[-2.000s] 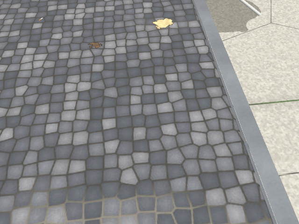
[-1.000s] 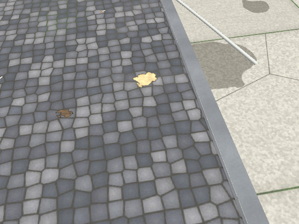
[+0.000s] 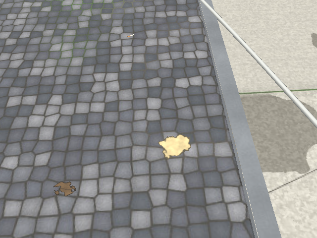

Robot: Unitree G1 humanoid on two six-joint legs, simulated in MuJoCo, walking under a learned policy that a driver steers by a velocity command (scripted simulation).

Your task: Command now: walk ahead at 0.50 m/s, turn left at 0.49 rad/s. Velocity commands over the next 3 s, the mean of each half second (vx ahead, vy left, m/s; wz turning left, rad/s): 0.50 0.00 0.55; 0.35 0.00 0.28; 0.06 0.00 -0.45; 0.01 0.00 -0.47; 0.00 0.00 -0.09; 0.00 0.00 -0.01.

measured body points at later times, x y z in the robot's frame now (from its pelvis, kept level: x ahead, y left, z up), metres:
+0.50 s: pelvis +0.24 +0.06 -0.02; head +0.28 +0.08 +0.43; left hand +0.16 +0.31 -0.16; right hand +0.49 -0.12 -0.12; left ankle +0.30 +0.13 -0.73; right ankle +0.10 -0.10 -0.65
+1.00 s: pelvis +0.47 +0.13 -0.01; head +0.51 +0.14 +0.44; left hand +0.50 +0.41 -0.13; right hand +0.61 -0.10 -0.15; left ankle +0.31 +0.14 -0.69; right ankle +0.60 +0.11 -0.73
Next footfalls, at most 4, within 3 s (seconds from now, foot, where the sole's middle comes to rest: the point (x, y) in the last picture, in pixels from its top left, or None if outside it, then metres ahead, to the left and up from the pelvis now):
0.44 left None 0.34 0.15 -0.77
0.96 right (135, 200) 0.64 0.13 -0.77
1.46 left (97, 228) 0.52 0.28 -0.77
1.92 right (149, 230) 0.50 0.07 -0.77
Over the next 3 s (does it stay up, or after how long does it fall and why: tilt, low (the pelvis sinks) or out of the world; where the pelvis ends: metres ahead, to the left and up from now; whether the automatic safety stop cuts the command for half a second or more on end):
stays up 0.48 0.19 0.01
